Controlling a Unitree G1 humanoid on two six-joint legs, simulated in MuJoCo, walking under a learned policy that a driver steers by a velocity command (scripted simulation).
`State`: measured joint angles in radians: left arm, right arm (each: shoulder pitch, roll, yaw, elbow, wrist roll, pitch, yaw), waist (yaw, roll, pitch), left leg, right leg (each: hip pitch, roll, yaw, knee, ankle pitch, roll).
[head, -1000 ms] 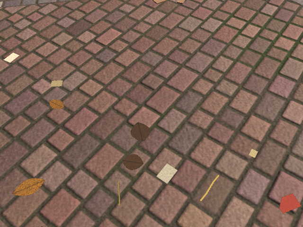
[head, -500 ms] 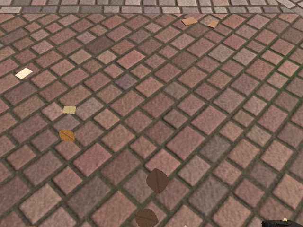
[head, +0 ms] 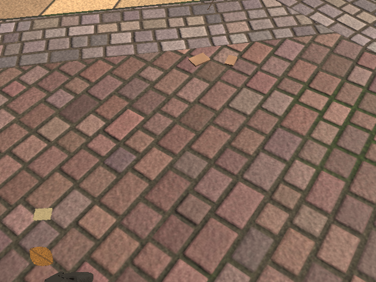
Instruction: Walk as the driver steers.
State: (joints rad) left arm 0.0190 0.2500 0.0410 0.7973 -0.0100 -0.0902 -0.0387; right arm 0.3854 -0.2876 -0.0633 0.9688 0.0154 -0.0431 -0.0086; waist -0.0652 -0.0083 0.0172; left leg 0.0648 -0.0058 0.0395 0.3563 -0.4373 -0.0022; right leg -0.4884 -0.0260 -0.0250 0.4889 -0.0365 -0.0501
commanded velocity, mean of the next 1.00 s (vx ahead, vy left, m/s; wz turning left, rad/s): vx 0.39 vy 0.00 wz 0.46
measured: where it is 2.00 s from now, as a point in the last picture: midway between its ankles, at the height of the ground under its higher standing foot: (92, 218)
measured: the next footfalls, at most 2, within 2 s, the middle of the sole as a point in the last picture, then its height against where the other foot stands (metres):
left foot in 0.54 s outside the picture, level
right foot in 0.98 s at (170, 221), level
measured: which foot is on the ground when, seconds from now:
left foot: down 0.00-0.02, up 0.04-0.52, down 0.54-1.00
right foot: down 0.00-0.52, up 0.54-0.96, down 0.98-1.00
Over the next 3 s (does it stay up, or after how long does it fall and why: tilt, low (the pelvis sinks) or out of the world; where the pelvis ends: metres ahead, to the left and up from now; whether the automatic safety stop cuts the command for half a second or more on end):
stays up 0.78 0.45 0.01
